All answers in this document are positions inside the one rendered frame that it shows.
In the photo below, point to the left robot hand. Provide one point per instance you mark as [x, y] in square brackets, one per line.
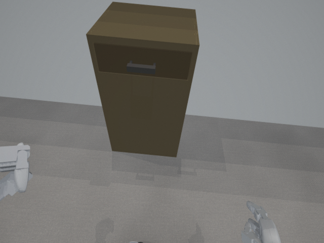
[14, 159]

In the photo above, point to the right robot hand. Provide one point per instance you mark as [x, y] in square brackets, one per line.
[265, 230]

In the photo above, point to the handle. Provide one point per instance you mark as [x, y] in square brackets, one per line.
[140, 68]

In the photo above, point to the cabinet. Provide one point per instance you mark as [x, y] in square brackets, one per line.
[145, 114]

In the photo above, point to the drawer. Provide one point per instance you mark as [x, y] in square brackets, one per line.
[169, 63]

